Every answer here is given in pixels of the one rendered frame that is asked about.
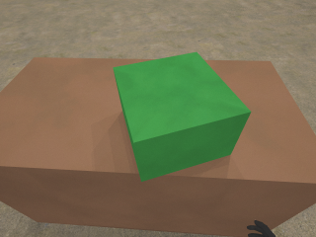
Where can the right robot hand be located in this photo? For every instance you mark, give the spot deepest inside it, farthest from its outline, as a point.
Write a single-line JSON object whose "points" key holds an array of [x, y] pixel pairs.
{"points": [[262, 228]]}

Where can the pedestal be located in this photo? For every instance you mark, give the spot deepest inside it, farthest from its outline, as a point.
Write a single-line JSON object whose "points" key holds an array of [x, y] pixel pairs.
{"points": [[66, 155]]}

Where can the carton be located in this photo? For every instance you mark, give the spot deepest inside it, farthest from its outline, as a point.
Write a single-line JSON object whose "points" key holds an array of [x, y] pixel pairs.
{"points": [[178, 112]]}

